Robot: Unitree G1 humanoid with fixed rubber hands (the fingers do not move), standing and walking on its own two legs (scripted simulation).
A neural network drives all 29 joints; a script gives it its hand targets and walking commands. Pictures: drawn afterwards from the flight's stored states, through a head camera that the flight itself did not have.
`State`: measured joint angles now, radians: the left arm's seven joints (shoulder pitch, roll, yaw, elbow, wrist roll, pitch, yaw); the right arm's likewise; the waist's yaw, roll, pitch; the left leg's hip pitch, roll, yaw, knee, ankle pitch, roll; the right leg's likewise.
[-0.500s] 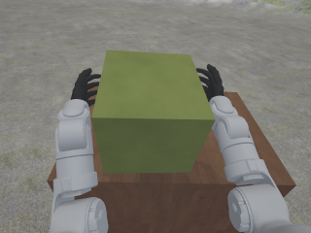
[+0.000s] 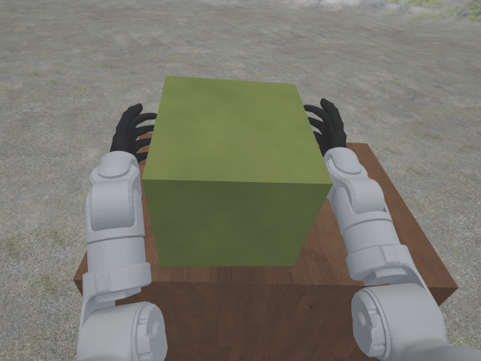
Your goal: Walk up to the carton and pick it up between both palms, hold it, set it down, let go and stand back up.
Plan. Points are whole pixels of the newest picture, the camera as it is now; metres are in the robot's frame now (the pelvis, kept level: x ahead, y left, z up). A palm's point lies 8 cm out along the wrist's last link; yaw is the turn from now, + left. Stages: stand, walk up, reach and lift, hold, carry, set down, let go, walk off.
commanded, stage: hold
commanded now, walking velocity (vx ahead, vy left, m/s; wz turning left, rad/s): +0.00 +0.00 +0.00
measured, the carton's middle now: (230, 171) +0.38 +0.01 +0.16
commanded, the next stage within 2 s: none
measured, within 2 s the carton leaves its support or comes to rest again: neither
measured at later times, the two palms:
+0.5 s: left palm (127, 155) +0.36 +0.17 +0.21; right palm (331, 149) +0.36 -0.15 +0.22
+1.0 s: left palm (126, 155) +0.36 +0.17 +0.21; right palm (331, 149) +0.36 -0.15 +0.22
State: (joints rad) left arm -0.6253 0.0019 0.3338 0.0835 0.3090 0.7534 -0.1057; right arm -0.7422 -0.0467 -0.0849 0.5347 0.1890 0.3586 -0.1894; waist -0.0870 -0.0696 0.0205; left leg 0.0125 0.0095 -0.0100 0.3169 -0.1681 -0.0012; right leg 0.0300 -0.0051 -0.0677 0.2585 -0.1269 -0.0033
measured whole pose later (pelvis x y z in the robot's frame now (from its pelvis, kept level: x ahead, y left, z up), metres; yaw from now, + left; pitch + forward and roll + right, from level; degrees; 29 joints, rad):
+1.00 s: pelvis +0.00 +0.00 +0.00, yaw +0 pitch -9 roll -1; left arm -0.63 0.00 0.34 0.09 0.31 0.75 -0.10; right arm -0.75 -0.05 -0.09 0.54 0.19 0.36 -0.19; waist -0.08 -0.07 0.02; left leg 0.01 0.01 0.00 0.31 -0.16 0.00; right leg 0.02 -0.01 -0.06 0.26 -0.13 0.00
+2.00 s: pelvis +0.00 +0.00 +0.00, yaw +0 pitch -9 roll -1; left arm -0.63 0.00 0.34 0.09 0.31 0.75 -0.10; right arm -0.75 -0.05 -0.08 0.53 0.19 0.36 -0.19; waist -0.09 -0.07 0.03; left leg 0.01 0.01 -0.01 0.31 -0.16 0.00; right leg 0.03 0.00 -0.06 0.25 -0.13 0.00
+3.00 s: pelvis +0.00 +0.00 +0.00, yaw +0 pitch -9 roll -1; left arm -0.62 0.00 0.33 0.08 0.31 0.75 -0.10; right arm -0.73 -0.05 -0.08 0.51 0.20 0.37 -0.20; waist -0.10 -0.07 0.03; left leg 0.02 0.01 0.00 0.31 -0.17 0.00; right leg 0.04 0.00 -0.06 0.25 -0.13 0.00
